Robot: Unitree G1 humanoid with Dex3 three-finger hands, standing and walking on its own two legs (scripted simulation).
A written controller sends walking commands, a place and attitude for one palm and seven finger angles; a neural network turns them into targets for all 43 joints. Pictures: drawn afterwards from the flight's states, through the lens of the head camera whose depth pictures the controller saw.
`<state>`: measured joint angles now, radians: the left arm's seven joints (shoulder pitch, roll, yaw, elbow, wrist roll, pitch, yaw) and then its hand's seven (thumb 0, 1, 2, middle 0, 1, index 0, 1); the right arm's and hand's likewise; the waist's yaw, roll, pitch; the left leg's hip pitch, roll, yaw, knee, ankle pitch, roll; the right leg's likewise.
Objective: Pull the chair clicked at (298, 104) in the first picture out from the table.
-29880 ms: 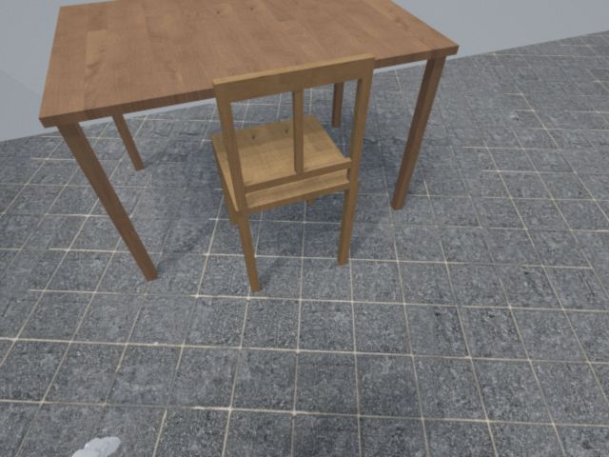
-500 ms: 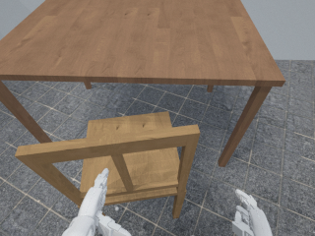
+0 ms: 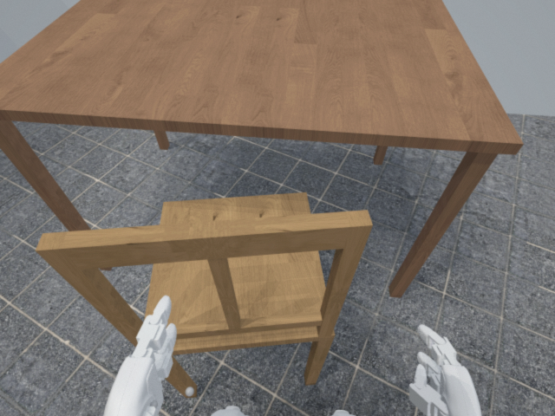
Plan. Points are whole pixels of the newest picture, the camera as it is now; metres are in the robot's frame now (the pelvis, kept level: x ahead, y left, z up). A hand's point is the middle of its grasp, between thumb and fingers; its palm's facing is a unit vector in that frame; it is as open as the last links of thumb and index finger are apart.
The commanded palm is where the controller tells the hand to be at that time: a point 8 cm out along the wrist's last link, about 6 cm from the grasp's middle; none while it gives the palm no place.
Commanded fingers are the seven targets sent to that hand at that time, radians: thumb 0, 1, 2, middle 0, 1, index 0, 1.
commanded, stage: draw the hand back to the body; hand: left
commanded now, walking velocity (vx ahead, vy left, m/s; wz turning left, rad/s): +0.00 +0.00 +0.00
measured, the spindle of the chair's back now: (227, 294) +0.31 +0.10 -0.03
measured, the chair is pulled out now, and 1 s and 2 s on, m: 0.17 0.17 0.17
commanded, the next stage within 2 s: step back with the hand held close in 1.44 s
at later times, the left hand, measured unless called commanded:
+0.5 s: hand (103, 364) +0.17 +0.19 +0.11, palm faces +0.15 -0.93 -0.33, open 16.6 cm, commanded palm +0.13 +0.24 +0.14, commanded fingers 0.00 -0.08 0.43 -0.06 -0.10 -0.06 -0.10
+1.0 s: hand (5, 271) +0.22 +0.25 +0.21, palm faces +0.42 -0.80 -0.44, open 10.3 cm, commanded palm +0.17 +0.30 +0.24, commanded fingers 0.00 0.83 0.87 -0.19 -0.28 -0.19 -0.28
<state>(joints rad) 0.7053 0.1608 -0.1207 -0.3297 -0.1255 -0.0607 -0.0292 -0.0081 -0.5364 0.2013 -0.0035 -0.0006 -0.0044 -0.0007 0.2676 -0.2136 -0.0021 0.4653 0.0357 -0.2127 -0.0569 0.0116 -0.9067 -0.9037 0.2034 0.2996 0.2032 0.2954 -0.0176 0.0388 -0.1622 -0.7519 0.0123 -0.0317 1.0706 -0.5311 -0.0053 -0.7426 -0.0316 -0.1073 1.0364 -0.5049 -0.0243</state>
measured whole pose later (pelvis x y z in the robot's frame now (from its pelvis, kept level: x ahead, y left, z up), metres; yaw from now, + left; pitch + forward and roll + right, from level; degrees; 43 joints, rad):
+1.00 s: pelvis +0.03 +0.00 +0.06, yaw -1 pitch -2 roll -1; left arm 0.55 0.35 0.29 -0.47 -0.06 -0.04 0.15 0.01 0.48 0.70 -0.15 -0.21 -0.15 -0.21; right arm 0.17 -0.21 0.02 0.63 0.02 -0.17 -0.07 0.01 -0.91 -0.90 0.20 0.30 0.20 0.30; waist 0.07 0.08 -0.01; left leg -0.16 0.01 0.00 0.55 -0.36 0.00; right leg -0.17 -0.01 -0.08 0.53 -0.33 -0.01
